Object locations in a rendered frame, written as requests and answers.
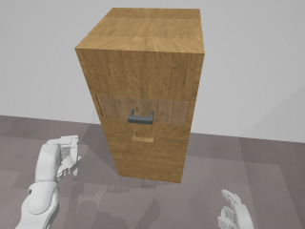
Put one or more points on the left robot forearm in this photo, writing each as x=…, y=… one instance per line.
x=41, y=207

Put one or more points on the drawer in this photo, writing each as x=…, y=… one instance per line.
x=164, y=110

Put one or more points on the robot left hand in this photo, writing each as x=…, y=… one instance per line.
x=50, y=158

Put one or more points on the cabinet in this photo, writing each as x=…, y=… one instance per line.
x=153, y=53

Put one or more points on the handle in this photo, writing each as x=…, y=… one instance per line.
x=138, y=119
x=142, y=140

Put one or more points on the robot right hand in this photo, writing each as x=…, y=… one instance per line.
x=238, y=218

